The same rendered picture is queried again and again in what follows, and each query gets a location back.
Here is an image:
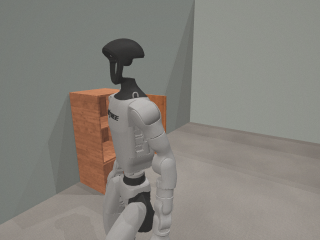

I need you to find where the left robot upper arm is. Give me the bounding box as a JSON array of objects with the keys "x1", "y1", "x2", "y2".
[{"x1": 128, "y1": 98, "x2": 176, "y2": 175}]

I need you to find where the humanoid robot head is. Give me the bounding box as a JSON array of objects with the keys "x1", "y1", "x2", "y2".
[{"x1": 102, "y1": 38, "x2": 148, "y2": 100}]

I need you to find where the left robot forearm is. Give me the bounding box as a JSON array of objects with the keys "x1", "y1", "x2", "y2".
[{"x1": 152, "y1": 158, "x2": 177, "y2": 237}]

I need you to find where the robot right hand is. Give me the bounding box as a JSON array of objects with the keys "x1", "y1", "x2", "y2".
[{"x1": 105, "y1": 170, "x2": 124, "y2": 190}]

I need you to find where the right robot upper arm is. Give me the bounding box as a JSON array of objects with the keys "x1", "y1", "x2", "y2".
[{"x1": 108, "y1": 92, "x2": 118, "y2": 102}]

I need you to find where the cupboard door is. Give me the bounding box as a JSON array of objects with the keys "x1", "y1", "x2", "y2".
[{"x1": 146, "y1": 94, "x2": 167, "y2": 154}]

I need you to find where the right robot forearm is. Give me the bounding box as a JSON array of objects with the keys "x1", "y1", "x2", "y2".
[{"x1": 113, "y1": 155, "x2": 123, "y2": 173}]

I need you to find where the robot right thigh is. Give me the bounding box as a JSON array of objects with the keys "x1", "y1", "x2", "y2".
[{"x1": 102, "y1": 175, "x2": 126, "y2": 236}]

